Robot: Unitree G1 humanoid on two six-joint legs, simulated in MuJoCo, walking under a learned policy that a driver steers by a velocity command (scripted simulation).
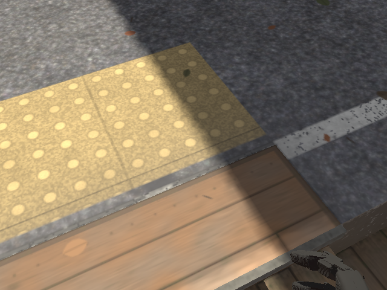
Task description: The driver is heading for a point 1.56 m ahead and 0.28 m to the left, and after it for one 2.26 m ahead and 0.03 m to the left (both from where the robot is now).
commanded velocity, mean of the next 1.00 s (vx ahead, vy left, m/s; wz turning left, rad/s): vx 0.50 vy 0.00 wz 0.15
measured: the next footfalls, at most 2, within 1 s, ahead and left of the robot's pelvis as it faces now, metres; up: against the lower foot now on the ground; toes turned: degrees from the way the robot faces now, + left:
right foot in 0.44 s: +0.35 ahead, -0.14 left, +0.00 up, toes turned -8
left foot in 0.86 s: +0.60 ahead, +0.06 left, +0.15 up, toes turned +10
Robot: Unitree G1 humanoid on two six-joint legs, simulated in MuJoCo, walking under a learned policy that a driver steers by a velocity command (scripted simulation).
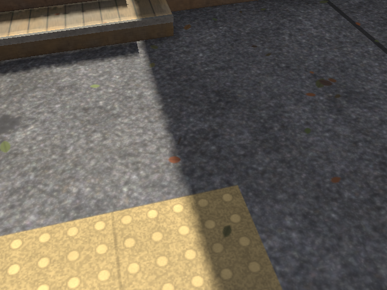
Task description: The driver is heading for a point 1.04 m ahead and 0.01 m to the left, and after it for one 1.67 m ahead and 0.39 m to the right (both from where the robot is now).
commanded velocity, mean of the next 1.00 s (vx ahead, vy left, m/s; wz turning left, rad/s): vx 0.50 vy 0.00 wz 0.19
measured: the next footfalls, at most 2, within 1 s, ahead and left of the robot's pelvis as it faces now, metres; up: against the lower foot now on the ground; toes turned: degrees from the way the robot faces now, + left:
right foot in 0.38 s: +0.41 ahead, -0.07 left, +0.00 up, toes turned +15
left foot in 0.86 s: +0.60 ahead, +0.20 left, +0.00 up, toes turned +13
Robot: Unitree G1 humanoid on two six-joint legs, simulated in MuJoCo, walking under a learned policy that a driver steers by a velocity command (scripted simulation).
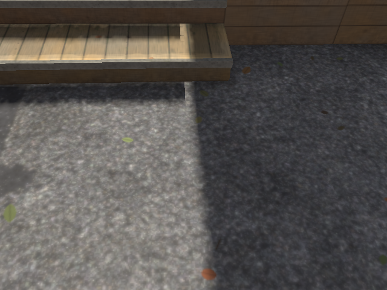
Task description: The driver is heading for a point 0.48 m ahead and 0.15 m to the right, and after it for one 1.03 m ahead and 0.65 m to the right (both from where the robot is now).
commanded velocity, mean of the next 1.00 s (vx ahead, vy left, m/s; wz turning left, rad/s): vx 0.35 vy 0.00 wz -0.51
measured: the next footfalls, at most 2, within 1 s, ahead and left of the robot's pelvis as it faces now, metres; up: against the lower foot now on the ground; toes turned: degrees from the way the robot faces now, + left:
right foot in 0.36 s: +0.31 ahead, -0.16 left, +0.00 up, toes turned -17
left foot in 0.86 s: +0.59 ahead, -0.11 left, +0.00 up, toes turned -33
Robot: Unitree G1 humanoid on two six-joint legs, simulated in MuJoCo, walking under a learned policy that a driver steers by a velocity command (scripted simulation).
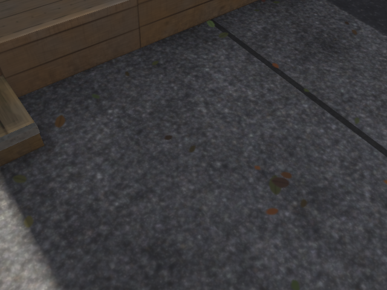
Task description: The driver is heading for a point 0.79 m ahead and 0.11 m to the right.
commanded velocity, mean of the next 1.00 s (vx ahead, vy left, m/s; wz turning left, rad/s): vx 0.02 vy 0.00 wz -0.05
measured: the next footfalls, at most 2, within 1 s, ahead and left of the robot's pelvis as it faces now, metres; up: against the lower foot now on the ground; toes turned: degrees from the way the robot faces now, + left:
right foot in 0.22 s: +0.04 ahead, -0.11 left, +0.00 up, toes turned +3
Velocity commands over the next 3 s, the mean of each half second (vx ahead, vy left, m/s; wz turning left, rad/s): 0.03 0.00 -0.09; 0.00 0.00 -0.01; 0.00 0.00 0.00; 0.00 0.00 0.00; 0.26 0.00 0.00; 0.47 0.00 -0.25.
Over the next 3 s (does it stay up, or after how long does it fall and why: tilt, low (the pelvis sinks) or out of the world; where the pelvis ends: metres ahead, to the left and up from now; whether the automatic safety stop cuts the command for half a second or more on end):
stays up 0.47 0.01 0.00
